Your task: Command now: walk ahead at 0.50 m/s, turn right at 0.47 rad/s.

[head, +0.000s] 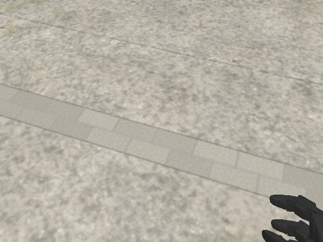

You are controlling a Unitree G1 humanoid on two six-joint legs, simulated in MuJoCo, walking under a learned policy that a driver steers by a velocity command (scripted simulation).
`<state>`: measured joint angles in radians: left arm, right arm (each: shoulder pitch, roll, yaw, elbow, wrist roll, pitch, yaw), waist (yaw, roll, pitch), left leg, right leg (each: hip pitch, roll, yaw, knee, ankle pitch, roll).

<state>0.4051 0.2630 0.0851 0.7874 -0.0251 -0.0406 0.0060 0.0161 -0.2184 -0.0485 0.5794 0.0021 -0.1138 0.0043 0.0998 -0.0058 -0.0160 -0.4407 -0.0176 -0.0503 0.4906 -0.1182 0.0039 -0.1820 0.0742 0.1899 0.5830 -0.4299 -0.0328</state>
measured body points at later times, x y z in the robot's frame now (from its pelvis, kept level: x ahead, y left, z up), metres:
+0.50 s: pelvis +0.20 -0.05 -0.01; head +0.25 -0.08 +0.43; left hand +0.48 +0.14 -0.08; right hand +0.22 -0.36 -0.13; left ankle +0.11 +0.13 -0.64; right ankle +0.28 -0.15 -0.73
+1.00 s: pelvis +0.27 -0.03 +0.01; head +0.30 -0.03 +0.46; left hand +0.57 +0.11 -0.08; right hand +0.24 -0.35 -0.08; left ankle +0.36 +0.06 -0.73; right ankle +0.23 -0.14 -0.67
